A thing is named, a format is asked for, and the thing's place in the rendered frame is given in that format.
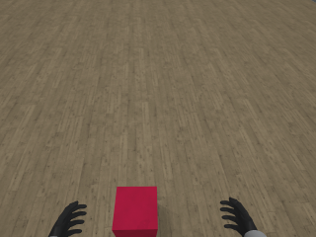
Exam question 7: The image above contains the right robot hand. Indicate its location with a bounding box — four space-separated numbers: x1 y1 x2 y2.
220 197 258 237

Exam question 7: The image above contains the carton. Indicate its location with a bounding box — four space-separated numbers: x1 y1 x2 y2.
112 187 158 237

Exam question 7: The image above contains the left robot hand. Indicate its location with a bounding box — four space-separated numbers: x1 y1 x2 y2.
48 200 87 237

